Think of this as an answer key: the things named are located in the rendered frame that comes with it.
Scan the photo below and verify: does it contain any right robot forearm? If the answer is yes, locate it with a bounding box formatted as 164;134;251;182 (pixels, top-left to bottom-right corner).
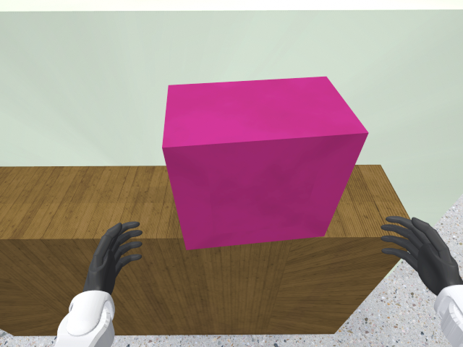
434;285;463;347

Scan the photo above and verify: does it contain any carton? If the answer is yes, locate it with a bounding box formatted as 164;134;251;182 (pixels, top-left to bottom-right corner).
162;77;369;250

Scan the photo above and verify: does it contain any left robot hand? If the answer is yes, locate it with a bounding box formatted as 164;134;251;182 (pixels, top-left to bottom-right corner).
82;221;143;295

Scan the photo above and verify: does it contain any right robot hand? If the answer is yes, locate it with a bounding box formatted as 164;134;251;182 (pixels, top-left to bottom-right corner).
381;216;463;296

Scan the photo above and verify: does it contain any pedestal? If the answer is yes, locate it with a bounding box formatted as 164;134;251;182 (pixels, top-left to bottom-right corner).
0;165;411;336

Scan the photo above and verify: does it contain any left robot forearm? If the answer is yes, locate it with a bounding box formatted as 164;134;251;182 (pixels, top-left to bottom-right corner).
54;291;115;347

